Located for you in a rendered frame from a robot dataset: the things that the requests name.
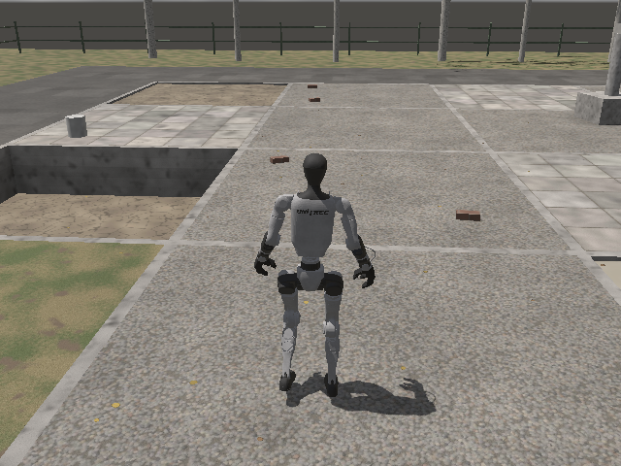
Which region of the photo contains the right robot hand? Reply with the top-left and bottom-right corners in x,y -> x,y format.
353,265 -> 376,288

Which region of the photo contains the robot right foot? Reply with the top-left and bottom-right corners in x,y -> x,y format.
324,373 -> 339,397

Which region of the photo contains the robot left forearm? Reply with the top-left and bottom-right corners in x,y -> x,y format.
256,231 -> 274,262

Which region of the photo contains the robot right forearm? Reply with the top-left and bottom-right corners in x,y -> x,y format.
352,235 -> 372,271

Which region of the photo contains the left robot hand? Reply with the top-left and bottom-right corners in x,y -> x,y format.
254,257 -> 277,276

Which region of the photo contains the right robot thigh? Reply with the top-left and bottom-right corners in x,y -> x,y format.
323,271 -> 343,338

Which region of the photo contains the robot left upper arm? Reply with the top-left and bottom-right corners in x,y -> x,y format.
265,194 -> 294,247

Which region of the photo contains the robot right upper arm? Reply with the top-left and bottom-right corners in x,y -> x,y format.
334,196 -> 361,250

